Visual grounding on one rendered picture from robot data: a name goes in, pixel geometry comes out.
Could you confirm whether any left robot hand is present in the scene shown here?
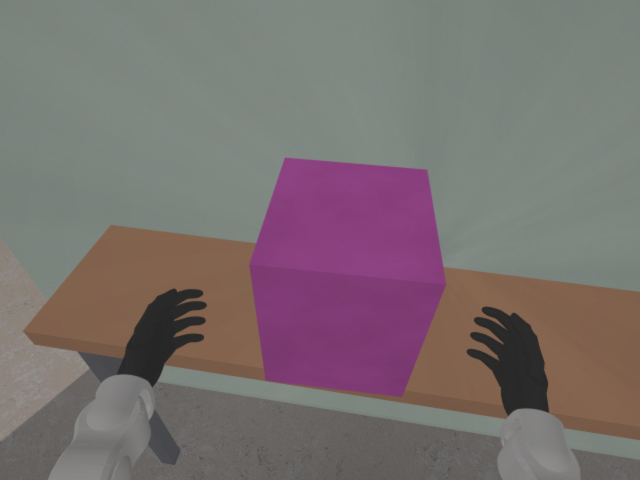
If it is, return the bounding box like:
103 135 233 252
117 289 207 387

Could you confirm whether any robot left forearm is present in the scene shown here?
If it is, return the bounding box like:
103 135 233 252
48 374 156 480

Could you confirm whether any carton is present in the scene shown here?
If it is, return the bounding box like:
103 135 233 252
249 158 446 397

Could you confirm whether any table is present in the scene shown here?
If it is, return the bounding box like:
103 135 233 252
23 225 640 465

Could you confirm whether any right robot hand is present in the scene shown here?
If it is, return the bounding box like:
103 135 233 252
467 307 549 416

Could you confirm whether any robot right forearm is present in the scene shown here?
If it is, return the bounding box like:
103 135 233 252
497 408 581 480

